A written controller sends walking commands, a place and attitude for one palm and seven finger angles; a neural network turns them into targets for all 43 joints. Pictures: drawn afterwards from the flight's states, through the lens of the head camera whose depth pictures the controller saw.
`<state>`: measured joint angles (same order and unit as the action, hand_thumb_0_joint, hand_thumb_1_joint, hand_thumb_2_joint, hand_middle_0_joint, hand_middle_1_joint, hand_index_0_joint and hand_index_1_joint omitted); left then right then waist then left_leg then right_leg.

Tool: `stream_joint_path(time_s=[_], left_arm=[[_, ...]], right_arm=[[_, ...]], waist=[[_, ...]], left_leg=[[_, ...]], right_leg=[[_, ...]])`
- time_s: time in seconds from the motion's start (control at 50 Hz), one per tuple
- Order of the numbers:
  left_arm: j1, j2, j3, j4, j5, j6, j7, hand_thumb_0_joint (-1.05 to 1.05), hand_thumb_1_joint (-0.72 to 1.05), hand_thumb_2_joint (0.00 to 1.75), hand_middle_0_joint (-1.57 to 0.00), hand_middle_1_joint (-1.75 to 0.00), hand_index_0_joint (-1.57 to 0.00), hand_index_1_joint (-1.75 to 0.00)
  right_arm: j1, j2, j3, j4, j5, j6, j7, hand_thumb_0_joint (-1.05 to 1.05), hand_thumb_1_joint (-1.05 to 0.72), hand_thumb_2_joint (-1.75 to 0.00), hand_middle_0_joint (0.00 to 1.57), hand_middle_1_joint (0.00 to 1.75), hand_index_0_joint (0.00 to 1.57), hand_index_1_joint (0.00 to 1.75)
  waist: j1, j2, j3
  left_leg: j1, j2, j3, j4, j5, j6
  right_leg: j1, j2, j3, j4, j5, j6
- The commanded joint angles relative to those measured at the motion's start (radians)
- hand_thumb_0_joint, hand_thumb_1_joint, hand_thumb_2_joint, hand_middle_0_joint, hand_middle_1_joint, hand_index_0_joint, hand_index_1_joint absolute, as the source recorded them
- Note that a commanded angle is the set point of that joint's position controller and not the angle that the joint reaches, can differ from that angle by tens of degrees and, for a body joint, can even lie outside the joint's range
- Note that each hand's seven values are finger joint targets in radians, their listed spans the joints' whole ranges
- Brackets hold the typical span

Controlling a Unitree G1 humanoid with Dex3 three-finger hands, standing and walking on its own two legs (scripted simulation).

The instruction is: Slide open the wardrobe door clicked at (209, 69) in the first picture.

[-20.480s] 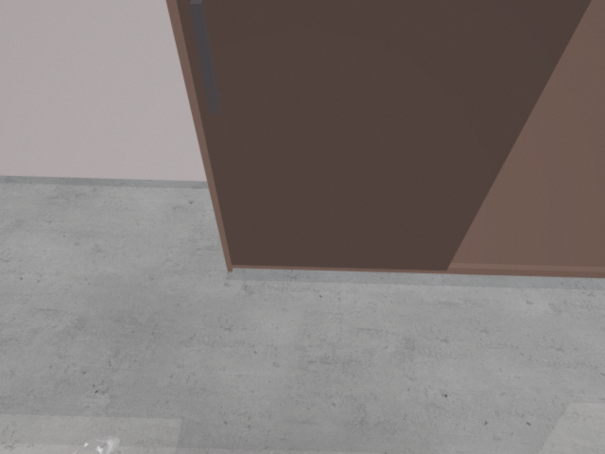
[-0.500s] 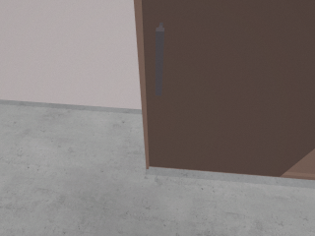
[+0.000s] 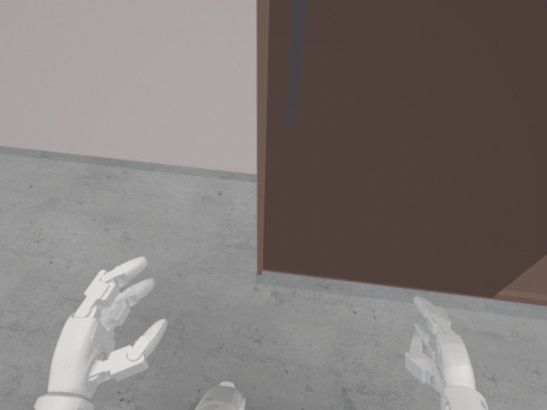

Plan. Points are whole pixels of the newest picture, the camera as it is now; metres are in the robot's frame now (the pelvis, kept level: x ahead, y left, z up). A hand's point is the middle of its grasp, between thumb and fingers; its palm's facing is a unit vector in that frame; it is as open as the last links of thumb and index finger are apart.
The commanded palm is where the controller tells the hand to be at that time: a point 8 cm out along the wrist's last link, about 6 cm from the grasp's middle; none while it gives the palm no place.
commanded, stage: raise the hand with hooked fingers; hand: left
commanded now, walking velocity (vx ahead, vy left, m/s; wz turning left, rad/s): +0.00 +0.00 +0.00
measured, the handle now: (295, 63) +0.67 +0.04 +0.18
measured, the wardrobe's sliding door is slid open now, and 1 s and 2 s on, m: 0.00 0.00 0.00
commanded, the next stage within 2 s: move the hooked fingers beside the handle in 1.54 s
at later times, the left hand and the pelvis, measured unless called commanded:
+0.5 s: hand (98, 271) +0.24 +0.24 +0.12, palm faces +0.00 -1.00 -0.06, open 12.4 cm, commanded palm +0.21 +0.30 +0.13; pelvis +0.00 +0.03 +0.03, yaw -1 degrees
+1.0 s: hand (36, 207) +0.27 +0.30 +0.19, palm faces +0.04 -1.00 -0.07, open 13.9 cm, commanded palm +0.25 +0.34 +0.20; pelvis +0.01 +0.02 +0.05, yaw +0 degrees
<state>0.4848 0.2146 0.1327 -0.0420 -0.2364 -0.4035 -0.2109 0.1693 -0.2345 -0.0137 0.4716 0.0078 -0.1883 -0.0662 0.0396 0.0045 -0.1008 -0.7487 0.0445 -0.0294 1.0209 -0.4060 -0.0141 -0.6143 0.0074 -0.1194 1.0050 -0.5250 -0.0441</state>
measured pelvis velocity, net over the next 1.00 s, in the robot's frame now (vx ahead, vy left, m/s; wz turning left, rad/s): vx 0.01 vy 0.02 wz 0.00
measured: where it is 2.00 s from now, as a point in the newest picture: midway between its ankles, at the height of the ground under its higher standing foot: outside the picture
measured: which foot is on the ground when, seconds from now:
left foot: down 0.00-1.00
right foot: down 0.00-1.00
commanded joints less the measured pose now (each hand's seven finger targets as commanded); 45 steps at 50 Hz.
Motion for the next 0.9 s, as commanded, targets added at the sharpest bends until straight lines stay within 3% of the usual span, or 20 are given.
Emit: stream_joint_path(time_s=[0.0,0.06,0.1,0.14,0.18,0.2,0.28,0.3,0.36,0.38,0.46,0.5,0.54,0.62,0.74,0.88], left_arm=[[-0.278,0.123,0.017,-0.229,-0.036,-0.073,-0.073,0.00,0.22,0.61,-0.25,-0.74,-0.25,-0.74],[-0.247,0.165,0.071,-0.179,-0.053,0.029,-0.107,0.00,0.15,0.58,-0.25,-0.78,-0.25,-0.78],[-0.208,0.200,0.141,-0.124,-0.070,0.095,-0.101,0.00,0.11,0.56,-0.26,-0.81,-0.26,-0.81],[-0.207,0.201,0.173,-0.167,-0.086,0.119,-0.083,0.00,0.06,0.54,-0.26,-0.84,-0.26,-0.84],[-0.216,0.195,0.189,-0.177,-0.094,0.121,-0.060,0.00,0.01,0.52,-0.26,-0.87,-0.26,-0.87],[-0.217,0.211,0.205,-0.176,-0.096,0.116,-0.053,0.00,-0.01,0.51,-0.27,-0.88,-0.27,-0.88],[-0.238,0.200,0.190,-0.197,-0.087,0.083,-0.048,0.00,-0.10,0.47,-0.27,-0.94,-0.27,-0.94],[-0.240,0.216,0.202,-0.180,-0.086,0.086,-0.052,0.00,-0.13,0.46,-0.27,-0.96,-0.27,-0.96],[-0.289,0.226,0.201,-0.190,-0.093,0.094,-0.073,0.00,-0.20,0.43,-0.28,-1.00,-0.28,-1.00],[-0.292,0.234,0.210,-0.181,-0.094,0.100,-0.079,0.00,-0.22,0.42,-0.28,-1.02,-0.28,-1.02],[-0.370,0.274,0.242,-0.189,-0.106,0.130,-0.099,0.00,-0.31,0.38,-0.29,-1.08,-0.29,-1.08],[-0.402,0.304,0.269,-0.180,-0.109,0.144,-0.105,0.00,-0.36,0.36,-0.29,-1.11,-0.29,-1.11],[-0.430,0.295,0.262,-0.180,-0.116,0.159,-0.116,0.00,-0.41,0.34,-0.29,-1.14,-0.29,-1.14],[-0.499,0.323,0.282,-0.123,-0.122,0.214,-0.153,0.00,-0.50,0.30,-0.30,-1.20,-0.30,-1.20],[-0.604,0.384,0.330,-0.067,-0.129,0.286,-0.196,0.00,-0.50,0.30,-0.30,-1.20,-0.30,-1.20],[-0.729,0.456,0.375,-0.009,-0.136,0.318,-0.238,0.00,-0.50,0.30,-0.30,-1.20,-0.30,-1.20]], right_arm=[[0.006,-0.126,-0.014,-0.079,0.019,-0.072,-0.024,0.00,-0.90,-0.90,0.20,0.30,0.20,0.30],[-0.007,-0.132,-0.009,-0.077,0.032,-0.086,-0.034,0.00,-0.90,-0.90,0.20,0.30,0.20,0.30],[-0.026,-0.126,-0.006,-0.070,0.035,-0.090,-0.036,0.00,-0.90,-0.90,0.20,0.30,0.20,0.30],[-0.030,-0.118,-0.006,-0.070,0.033,-0.096,-0.036,0.00,-0.90,-0.90,0.20,0.30,0.20,0.30],[-0.028,-0.114,-0.004,-0.063,0.031,-0.099,-0.034,0.00,-0.90,-0.90,0.20,0.30,0.20,0.30],[-0.033,-0.117,-0.001,-0.061,0.026,-0.103,-0.031,0.00,-0.90,-0.90,0.20,0.30,0.20,0.30],[-0.004,-0.128,-0.006,-0.049,0.027,-0.123,-0.022,0.00,-0.90,-0.90,0.20,0.30,0.20,0.30],[-0.002,-0.134,-0.006,-0.047,0.028,-0.125,-0.020,0.00,-0.90,-0.90,0.20,0.30,0.20,0.30],[0.007,-0.145,-0.007,-0.040,0.035,-0.138,-0.023,0.00,-0.90,-0.90,0.20,0.30,0.20,0.30],[0.010,-0.148,-0.008,-0.038,0.036,-0.140,-0.026,0.00,-0.90,-0.90,0.20,0.30,0.20,0.30],[0.009,-0.154,-0.003,-0.030,0.039,-0.144,-0.035,0.00,-0.90,-0.90,0.20,0.30,0.20,0.30],[0.010,-0.159,0.000,-0.026,0.038,-0.144,-0.035,0.00,-0.90,-0.90,0.20,0.30,0.20,0.30],[0.000,-0.155,0.003,-0.027,0.042,-0.146,-0.036,0.00,-0.90,-0.90,0.20,0.30,0.20,0.30],[-0.009,-0.161,0.012,-0.025,0.045,-0.137,-0.041,0.00,-0.90,-0.90,0.20,0.30,0.20,0.30],[-0.023,-0.161,0.026,-0.026,0.047,-0.126,-0.053,0.00,-0.90,-0.90,0.20,0.30,0.20,0.30],[-0.038,-0.160,0.036,-0.022,0.051,-0.118,-0.063,0.00,-0.90,-0.90,0.20,0.30,0.20,0.30]], waist=[[-0.101,0.072,-0.088],[-0.064,0.058,-0.122],[-0.027,0.047,-0.124],[-0.013,0.031,-0.154],[-0.014,0.001,-0.123],[-0.001,0.014,-0.111],[-0.021,0.040,-0.108],[-0.019,0.015,-0.094],[-0.030,0.055,-0.098],[-0.030,0.039,-0.095],[-0.028,0.082,-0.102],[-0.023,0.074,-0.105],[-0.022,0.105,-0.102],[-0.019,0.092,-0.071],[-0.012,0.080,-0.075],[-0.012,0.093,-0.077]], left_leg=[[0.183,-0.029,-0.016,-0.145,0.050,0.050],[0.205,-0.033,-0.013,-0.199,0.047,0.049],[0.219,-0.035,-0.016,-0.234,0.065,0.046],[0.255,-0.035,-0.009,-0.263,0.100,0.045],[0.265,-0.034,-0.009,-0.289,0.110,0.042],[0.271,-0.034,-0.015,-0.302,0.119,0.041],[0.320,-0.034,-0.007,-0.329,0.127,0.041],[0.316,-0.032,-0.011,-0.337,0.127,0.040],[0.349,-0.036,-0.007,-0.356,0.107,0.041],[0.359,-0.034,-0.009,-0.365,0.113,0.041],[0.413,-0.035,-0.015,-0.393,0.139,0.042],[0.432,-0.034,-0.024,-0.409,0.164,0.041],[0.463,-0.036,-0.021,-0.422,0.180,0.038],[0.480,-0.039,-0.024,-0.451,0.199,0.038],[0.528,-0.042,-0.026,-0.480,0.224,0.040],[0.563,-0.047,-0.027,-0.505,0.213,0.041]], right_leg=[[-0.068,0.014,0.120,-0.266,0.071,0.030],[0.003,0.003,0.124,-0.316,0.042,0.034],[0.054,0.002,0.115,-0.334,0.046,0.032],[0.091,-0.001,0.101,-0.340,0.090,0.036],[0.094,0.005,0.081,-0.346,0.108,0.040],[0.105,0.011,0.073,-0.342,0.119,0.033],[0.096,0.014,0.055,-0.347,0.155,0.035],[0.108,0.018,0.051,-0.349,0.155,0.033],[0.109,0.013,0.057,-0.373,0.148,0.034],[0.117,0.015,0.049,-0.376,0.157,0.034],[0.149,0.017,0.046,-0.396,0.201,0.030],[0.178,0.024,0.040,-0.402,0.228,0.026],[0.190,0.023,0.037,-0.414,0.256,0.025],[0.220,0.028,0.034,-0.443,0.288,0.023],[0.260,0.029,0.038,-0.484,0.320,0.023],[0.285,0.028,0.049,-0.529,0.303,0.022]])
